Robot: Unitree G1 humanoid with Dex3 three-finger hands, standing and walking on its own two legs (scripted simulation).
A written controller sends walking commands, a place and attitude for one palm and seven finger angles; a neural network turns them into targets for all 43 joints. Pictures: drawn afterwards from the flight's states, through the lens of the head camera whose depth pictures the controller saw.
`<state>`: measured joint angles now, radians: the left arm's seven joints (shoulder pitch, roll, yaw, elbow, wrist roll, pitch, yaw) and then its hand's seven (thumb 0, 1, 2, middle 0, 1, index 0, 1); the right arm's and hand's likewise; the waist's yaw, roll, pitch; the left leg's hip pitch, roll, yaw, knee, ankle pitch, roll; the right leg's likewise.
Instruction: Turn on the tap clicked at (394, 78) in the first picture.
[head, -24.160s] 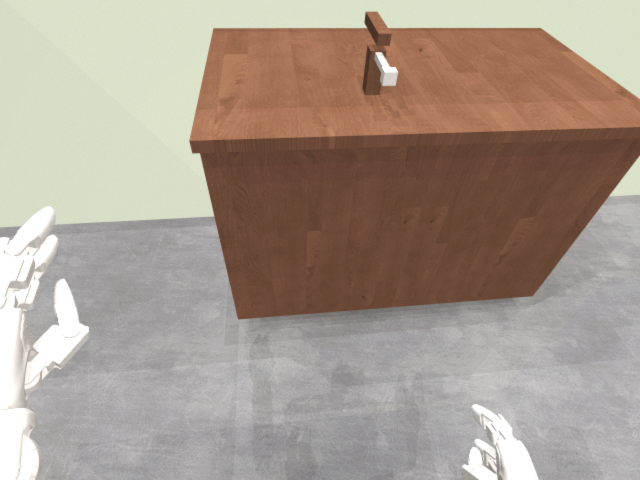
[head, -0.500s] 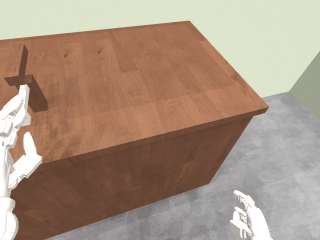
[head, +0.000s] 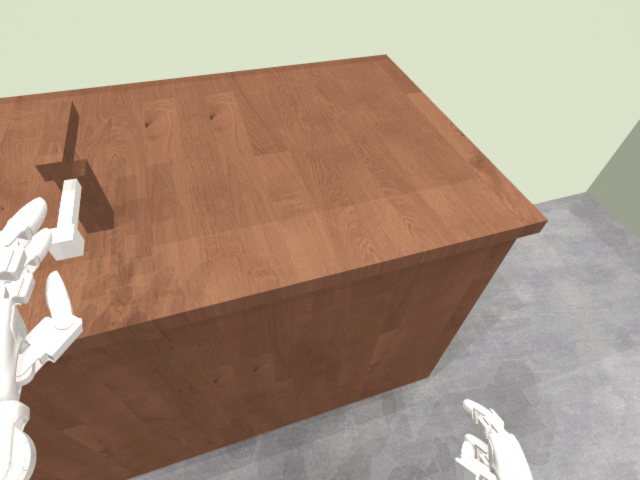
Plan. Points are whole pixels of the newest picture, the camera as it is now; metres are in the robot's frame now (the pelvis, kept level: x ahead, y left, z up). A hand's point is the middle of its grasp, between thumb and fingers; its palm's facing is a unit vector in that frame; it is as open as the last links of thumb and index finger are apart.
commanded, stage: come to a stop and stand still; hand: left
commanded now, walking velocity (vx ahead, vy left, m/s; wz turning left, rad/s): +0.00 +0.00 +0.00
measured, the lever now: (65, 242) +0.32 +0.33 +0.13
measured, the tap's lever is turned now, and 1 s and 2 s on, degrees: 0 0 0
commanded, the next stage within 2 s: look again from close up in 0.34 s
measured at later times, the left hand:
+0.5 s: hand (42, 310) +0.21 +0.27 +0.18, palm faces +0.42 -0.80 -0.42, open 7.5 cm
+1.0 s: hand (67, 324) +0.21 +0.26 +0.15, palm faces +0.31 -0.86 -0.40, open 7.4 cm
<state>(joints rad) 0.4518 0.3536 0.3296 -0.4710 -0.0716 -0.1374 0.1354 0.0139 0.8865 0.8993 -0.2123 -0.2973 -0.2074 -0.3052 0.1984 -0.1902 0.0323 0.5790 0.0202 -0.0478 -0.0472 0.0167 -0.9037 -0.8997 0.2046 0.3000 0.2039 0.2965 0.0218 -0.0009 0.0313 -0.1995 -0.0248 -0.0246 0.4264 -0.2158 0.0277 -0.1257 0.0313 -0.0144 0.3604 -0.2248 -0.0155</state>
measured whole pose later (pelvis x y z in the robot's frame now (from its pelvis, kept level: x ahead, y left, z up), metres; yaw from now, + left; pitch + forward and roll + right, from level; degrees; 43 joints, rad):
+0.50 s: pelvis -0.02 +0.00 +0.00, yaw +1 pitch +0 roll -1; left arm 0.28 0.47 0.34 -0.39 -0.03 -0.21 0.12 0.02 0.88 0.90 -0.22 -0.30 -0.21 -0.31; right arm 0.26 -0.22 0.07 0.53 0.04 -0.09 -0.07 0.02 -0.90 -0.90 0.20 0.30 0.20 0.30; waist 0.05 0.00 0.05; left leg -0.26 -0.03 -0.04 0.46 -0.19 0.03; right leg -0.18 0.03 -0.04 0.39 -0.21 -0.01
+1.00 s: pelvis -0.02 +0.02 +0.00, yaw -2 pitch +0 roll -2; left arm 0.44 0.39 0.37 -0.55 -0.05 -0.19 0.11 0.02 0.88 0.90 -0.28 -0.33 -0.21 -0.31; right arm 0.15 -0.22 0.03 0.55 -0.01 -0.12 -0.02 0.02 -0.90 -0.90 0.20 0.30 0.20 0.30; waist 0.02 -0.03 0.12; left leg -0.26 -0.03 0.02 0.48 -0.22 0.05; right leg -0.20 0.03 0.03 0.42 -0.21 0.01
